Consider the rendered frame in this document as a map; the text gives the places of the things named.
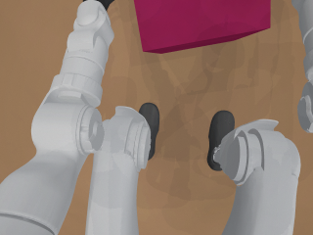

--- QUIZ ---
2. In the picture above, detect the left robot forearm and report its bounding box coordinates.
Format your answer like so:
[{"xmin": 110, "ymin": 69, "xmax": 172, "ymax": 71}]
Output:
[{"xmin": 31, "ymin": 0, "xmax": 114, "ymax": 143}]

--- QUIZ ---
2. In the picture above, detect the carton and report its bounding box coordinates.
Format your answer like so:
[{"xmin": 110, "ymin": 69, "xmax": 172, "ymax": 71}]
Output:
[{"xmin": 134, "ymin": 0, "xmax": 271, "ymax": 54}]

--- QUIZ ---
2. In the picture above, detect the right robot upper arm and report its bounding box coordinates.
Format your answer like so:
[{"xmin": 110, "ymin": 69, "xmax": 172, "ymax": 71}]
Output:
[{"xmin": 297, "ymin": 79, "xmax": 313, "ymax": 133}]

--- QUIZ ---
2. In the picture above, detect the right robot forearm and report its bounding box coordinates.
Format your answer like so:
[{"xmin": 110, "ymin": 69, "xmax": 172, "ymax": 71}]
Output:
[{"xmin": 291, "ymin": 0, "xmax": 313, "ymax": 80}]

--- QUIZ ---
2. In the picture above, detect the left robot upper arm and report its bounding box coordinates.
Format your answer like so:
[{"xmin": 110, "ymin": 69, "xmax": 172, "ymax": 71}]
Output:
[{"xmin": 0, "ymin": 102, "xmax": 105, "ymax": 235}]

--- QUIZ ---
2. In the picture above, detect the robot left hand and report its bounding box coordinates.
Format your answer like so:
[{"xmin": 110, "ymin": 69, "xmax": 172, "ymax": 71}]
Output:
[{"xmin": 83, "ymin": 0, "xmax": 114, "ymax": 11}]

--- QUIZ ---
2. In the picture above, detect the robot left thigh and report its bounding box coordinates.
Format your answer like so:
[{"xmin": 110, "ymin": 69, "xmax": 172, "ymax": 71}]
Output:
[{"xmin": 85, "ymin": 116, "xmax": 151, "ymax": 235}]

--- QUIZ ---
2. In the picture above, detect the robot thigh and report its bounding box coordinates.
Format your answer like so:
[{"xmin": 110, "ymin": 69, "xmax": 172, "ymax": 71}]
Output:
[
  {"xmin": 85, "ymin": 116, "xmax": 151, "ymax": 235},
  {"xmin": 221, "ymin": 128, "xmax": 298, "ymax": 235}
]

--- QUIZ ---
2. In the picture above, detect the robot right thigh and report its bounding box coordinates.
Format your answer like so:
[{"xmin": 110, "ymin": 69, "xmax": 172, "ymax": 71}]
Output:
[{"xmin": 221, "ymin": 128, "xmax": 298, "ymax": 235}]

